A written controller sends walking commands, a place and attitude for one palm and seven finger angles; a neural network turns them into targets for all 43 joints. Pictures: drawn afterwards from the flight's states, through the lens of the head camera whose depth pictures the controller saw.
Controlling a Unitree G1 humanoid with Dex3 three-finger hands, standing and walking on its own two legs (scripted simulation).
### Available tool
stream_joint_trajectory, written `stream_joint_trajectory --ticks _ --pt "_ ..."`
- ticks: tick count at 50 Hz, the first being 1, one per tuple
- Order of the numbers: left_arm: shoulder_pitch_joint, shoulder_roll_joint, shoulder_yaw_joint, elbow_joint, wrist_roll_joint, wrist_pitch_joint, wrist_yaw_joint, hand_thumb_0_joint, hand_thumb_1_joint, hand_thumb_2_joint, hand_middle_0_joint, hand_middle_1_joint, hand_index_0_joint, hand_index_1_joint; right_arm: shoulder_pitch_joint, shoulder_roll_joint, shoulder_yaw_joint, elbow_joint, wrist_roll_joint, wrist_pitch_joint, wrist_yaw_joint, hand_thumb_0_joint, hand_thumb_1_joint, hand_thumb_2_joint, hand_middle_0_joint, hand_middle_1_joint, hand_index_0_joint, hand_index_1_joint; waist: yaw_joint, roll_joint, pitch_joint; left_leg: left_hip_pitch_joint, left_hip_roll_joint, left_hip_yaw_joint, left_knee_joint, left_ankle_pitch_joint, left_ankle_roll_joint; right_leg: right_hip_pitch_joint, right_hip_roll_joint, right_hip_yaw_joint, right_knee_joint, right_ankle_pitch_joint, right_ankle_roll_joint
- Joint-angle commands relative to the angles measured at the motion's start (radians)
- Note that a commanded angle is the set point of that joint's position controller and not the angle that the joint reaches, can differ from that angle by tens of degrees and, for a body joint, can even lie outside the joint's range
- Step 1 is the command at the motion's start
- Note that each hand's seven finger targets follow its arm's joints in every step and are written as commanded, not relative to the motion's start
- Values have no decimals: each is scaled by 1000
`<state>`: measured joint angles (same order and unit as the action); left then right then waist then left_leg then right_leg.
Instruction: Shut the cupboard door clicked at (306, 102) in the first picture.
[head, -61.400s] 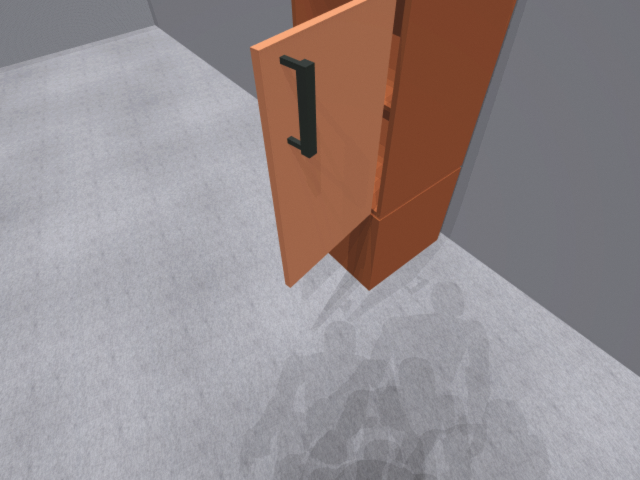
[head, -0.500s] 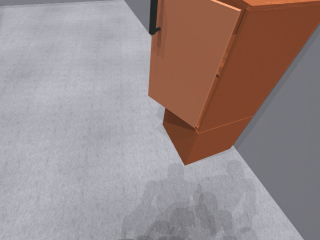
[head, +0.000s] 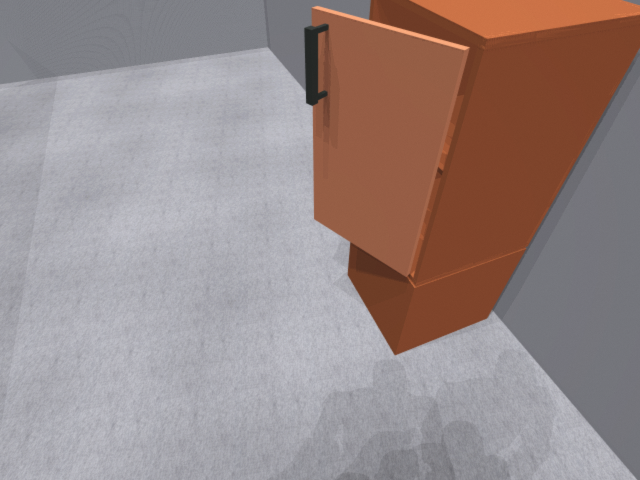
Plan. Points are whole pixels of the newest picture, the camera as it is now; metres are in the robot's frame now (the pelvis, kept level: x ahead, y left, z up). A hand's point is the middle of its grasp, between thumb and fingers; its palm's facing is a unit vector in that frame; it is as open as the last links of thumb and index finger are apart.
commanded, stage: let the arm hang, fingers relaxed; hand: left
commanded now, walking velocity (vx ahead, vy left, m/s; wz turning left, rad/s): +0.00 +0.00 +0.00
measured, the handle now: (317, 65) +0.88 +0.07 +0.15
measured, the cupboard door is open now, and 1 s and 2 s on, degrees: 25 25 25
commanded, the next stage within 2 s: look to check the result in 0.24 s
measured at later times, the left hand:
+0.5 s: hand out of the picture +0.04 +0.18 -0.17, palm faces +0.00 -0.97 -0.26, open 7.4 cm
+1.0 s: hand out of the picture +0.03 +0.17 -0.17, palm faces +0.01 -0.97 -0.23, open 7.4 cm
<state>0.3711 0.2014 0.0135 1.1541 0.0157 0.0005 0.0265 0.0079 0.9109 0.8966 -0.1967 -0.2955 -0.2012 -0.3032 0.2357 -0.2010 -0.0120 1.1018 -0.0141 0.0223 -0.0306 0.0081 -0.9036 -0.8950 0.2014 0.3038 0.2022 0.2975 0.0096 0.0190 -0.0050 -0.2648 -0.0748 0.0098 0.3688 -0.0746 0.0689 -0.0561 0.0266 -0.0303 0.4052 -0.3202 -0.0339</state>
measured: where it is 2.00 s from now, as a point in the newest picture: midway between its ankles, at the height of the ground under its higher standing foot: outside the picture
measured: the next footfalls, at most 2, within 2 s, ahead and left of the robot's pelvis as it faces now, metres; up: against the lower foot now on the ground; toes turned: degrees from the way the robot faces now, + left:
right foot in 1.72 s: +0.12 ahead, -0.14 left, +0.00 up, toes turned +25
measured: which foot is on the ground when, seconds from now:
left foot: down 0.00-1.00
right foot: down 0.00-1.00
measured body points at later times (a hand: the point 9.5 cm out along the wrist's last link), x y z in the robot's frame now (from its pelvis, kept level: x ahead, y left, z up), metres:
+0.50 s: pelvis +0.02 -0.02 +0.00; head +0.03 -0.02 +0.45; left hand +0.04 +0.24 -0.15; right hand +0.02 -0.28 -0.15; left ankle +0.08 +0.07 -0.74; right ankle -0.06 -0.10 -0.74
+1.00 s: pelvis +0.03 -0.02 +0.00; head +0.04 -0.02 +0.45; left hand +0.03 +0.22 -0.16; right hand +0.07 -0.27 -0.15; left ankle +0.08 +0.07 -0.74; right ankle -0.06 -0.10 -0.74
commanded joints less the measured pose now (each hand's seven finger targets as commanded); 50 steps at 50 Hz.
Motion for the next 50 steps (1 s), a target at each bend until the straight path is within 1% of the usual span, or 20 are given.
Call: stream_joint_trajectory --ticks 1,4,5,8,10,13,14,20,24,30,32,34,38,40,41,43,44,47,48,50 --pt "42 129 15 -26 3 -14 8 0 900 900 -200 -300 -200 -300 25 -154 -26 -27 1 -20 -5 0 -900 -900 200 300 200 300 -19 -34 123 76 158 -170 -71 -150 -12 -209 -124 120 -148 -48 -41" --pt "7 138 17 -34 1 -15 7 0 900 900 -200 -300 -200 -300 19 -158 -21 -25 0 -24 -5 0 -900 -900 200 300 200 300 -21 -12 127 76 159 -172 -65 -110 -13 -193 -125 124 -150 -17 -39" --pt "7 148 20 -37 2 -18 7 0 900 900 -200 -300 -200 -300 20 -162 -22 -26 2 -26 -5 0 -900 -900 200 300 200 300 -17 -23 105 84 161 -168 -50 -67 -11 -171 -126 120 -151 13 -37" --pt "-22 148 19 -40 -2 -17 6 0 900 900 -200 -300 -200 -300 10 -161 -17 -22 0 -27 -5 0 -900 -900 200 300 200 300 -19 -8 114 81 158 -163 -41 -47 -18 -159 -133 119 -155 28 -36" --pt "-32 156 21 -45 -2 -19 6 0 900 900 -200 -300 -200 -300 10 -169 -17 -25 1 -29 -6 0 -900 -900 200 300 200 300 -17 -24 95 95 160 -159 -23 -8 -17 -144 -134 119 -160 61 -34" --pt "-58 157 21 -46 -5 -16 5 0 900 900 -200 -300 -200 -300 5 -169 -14 -21 0 -28 -6 0 -900 -900 200 300 200 300 -20 6 102 87 163 -163 -27 -9 -21 -131 -137 120 -160 63 -36" --pt "-60 159 23 -47 -5 -18 5 0 900 900 -200 -300 -200 -300 2 -174 -15 -20 -1 -30 -7 0 -900 -900 200 300 200 300 -19 11 82 93 165 -161 -23 5 -21 -114 -138 120 -159 82 -36" --pt "-77 167 27 -50 -7 -21 9 0 900 900 -200 -300 -200 -300 -2 -182 -13 -16 3 -34 -11 0 -900 -900 200 300 200 300 -16 -28 43 118 170 -143 12 117 -20 -62 -142 106 -146 249 -21" --pt "-86 166 25 -50 -9 -18 12 0 900 900 -200 -300 -200 -300 -4 -177 -11 -11 3 -30 -11 0 -900 -900 200 300 200 300 -18 -25 50 112 169 -136 17 106 -22 -51 -148 108 -147 270 -15" --pt "-78 169 27 -49 -7 -18 16 0 900 900 -200 -300 -200 -300 -10 -173 -12 -12 6 -29 -13 0 -900 -900 200 300 200 300 -16 -49 30 122 166 -117 39 138 -19 -29 -146 107 -139 370 8" --pt "-77 163 25 -50 -8 -16 18 0 900 900 -200 -300 -200 -300 -13 -166 -10 -11 5 -27 -14 0 -900 -900 200 300 200 300 -18 -40 45 116 166 -114 38 131 -20 -33 -149 104 -138 373 11" --pt "-76 158 23 -46 -8 -16 17 0 900 900 -200 -300 -200 -300 -17 -168 -11 -12 3 -26 -14 0 -900 -900 200 300 200 300 -19 -36 39 129 170 -120 34 136 -19 -37 -148 108 -138 354 4" --pt "-69 155 21 -45 -7 -16 17 0 900 900 -200 -300 -200 -300 -27 -165 -10 -12 5 -26 -14 0 -900 -900 200 300 200 300 -18 -32 51 135 171 -118 33 132 -17 -45 -146 109 -148 346 11" --pt "-65 154 21 -44 -6 -17 16 0 900 900 -200 -300 -200 -300 -31 -169 -12 -13 6 -25 -14 0 -900 -900 200 300 200 300 -18 -37 52 145 173 -121 27 126 -19 -54 -142 109 -153 318 7" --pt "-70 149 18 -42 -7 -16 16 0 900 900 -200 -300 -200 -300 -29 -166 -12 -13 4 -25 -14 0 -900 -900 200 300 200 300 -22 -29 50 149 176 -126 18 125 -19 -54 -142 110 -150 299 0" --pt "-70 149 18 -40 -6 -15 14 0 900 900 -200 -300 -200 -300 -36 -169 -10 -11 4 -26 -14 0 -900 -900 200 300 200 300 -20 -14 67 145 179 -133 4 115 -19 -62 -137 111 -157 254 -6" --pt "-66 146 17 -39 -6 -16 13 0 900 900 -200 -300 -200 -300 -37 -172 -10 -12 3 -27 -14 0 -900 -900 200 300 200 300 -19 -14 61 151 180 -136 -1 109 -18 -61 -137 115 -160 238 -9" --pt "-62 144 16 -35 -6 -16 12 0 900 900 -200 -300 -200 -300 -40 -171 -10 -12 5 -28 -14 0 -900 -900 200 300 200 300 -19 -16 59 157 179 -141 -7 105 -17 -62 -135 115 -166 223 -9" --pt "-58 142 16 -36 -6 -15 13 0 900 900 -200 -300 -200 -300 -33 -164 -8 -13 5 -27 -12 0 -900 -900 200 300 200 300 -18 -23 57 144 175 -140 1 119 -17 -51 -141 104 -155 238 -5" --pt "-26 98 15 -37 -7 -4 20 0 900 900 -200 -300 -200 -300 -6 -113 -1 -16 4 -18 -10 0 -900 -900 200 300 200 300 -16 -30 46 108 166 -144 34 150 -21 -31 -150 76 -105 263 -1"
